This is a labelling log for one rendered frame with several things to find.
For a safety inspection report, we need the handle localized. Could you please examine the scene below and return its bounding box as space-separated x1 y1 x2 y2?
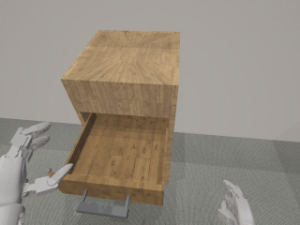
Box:
75 189 130 219

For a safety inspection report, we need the left robot forearm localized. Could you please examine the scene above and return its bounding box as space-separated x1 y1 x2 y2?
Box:
0 203 25 225

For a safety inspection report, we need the cabinet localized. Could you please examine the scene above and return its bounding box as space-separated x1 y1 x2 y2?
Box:
60 30 181 185

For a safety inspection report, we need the robot right hand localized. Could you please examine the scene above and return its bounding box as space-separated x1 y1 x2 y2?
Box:
218 180 255 225

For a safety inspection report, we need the robot left hand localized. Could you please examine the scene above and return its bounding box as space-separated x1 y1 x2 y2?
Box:
0 122 74 205

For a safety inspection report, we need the drawer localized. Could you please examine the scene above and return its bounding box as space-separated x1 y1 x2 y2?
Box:
48 112 170 206

